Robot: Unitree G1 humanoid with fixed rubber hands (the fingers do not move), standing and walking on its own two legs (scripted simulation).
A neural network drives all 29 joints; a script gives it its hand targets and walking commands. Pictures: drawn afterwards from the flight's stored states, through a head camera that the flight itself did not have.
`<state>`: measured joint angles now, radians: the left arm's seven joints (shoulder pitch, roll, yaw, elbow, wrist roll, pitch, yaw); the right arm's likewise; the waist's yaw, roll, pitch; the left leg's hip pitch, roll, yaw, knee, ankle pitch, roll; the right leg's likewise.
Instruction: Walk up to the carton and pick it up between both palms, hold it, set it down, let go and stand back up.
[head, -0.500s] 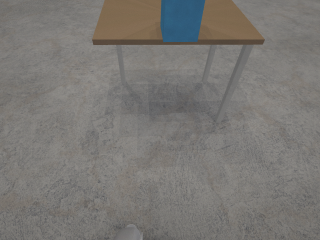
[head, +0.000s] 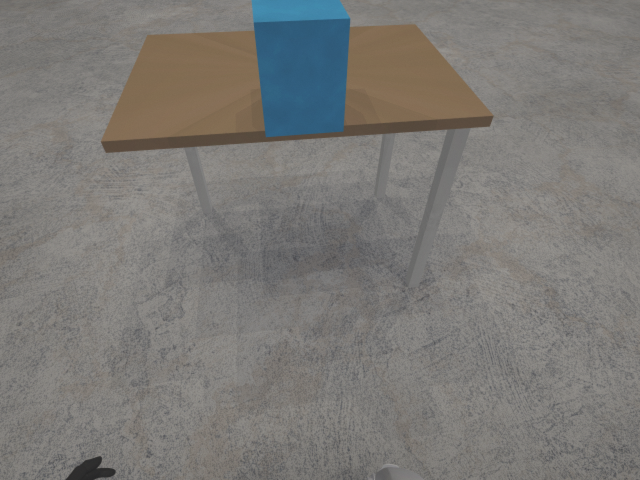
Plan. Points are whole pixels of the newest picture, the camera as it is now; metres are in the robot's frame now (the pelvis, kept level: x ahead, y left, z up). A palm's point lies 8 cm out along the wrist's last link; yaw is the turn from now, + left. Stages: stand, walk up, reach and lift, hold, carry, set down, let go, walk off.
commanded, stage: walk up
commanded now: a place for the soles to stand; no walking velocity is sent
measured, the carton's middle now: (298, 64) +0.90 +0.05 +0.11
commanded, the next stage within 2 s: none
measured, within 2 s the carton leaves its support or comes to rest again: neither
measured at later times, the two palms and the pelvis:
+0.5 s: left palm (94, 432) +0.23 +0.32 -0.12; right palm (557, 405) +0.25 -0.32 -0.07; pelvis +0.18 +0.00 +0.01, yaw +2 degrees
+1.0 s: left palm (128, 352) +0.35 +0.32 -0.12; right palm (505, 292) +0.45 -0.32 -0.09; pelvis +0.35 +0.00 +0.00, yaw +4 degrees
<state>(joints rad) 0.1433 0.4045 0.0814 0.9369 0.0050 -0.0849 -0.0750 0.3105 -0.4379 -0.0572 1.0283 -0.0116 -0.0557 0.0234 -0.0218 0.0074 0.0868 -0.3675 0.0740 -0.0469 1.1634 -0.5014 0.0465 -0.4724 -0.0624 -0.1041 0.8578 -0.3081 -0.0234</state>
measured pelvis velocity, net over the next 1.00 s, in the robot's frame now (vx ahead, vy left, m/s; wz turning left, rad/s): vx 0.35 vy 0.00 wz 0.07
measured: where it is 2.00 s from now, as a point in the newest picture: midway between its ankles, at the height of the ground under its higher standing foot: (324, 420)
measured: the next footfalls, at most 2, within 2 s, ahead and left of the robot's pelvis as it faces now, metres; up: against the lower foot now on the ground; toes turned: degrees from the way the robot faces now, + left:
left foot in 0.32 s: +0.28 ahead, +0.14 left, +0.00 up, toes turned +7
right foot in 0.62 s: +0.37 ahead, -0.15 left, +0.00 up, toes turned -3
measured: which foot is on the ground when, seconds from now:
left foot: up 0.00-0.30, down 0.32-0.66, up 0.68-0.92, down 0.94-1.00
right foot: down 0.00-0.34, up 0.36-0.60, down 0.62-0.96, up 0.98-1.00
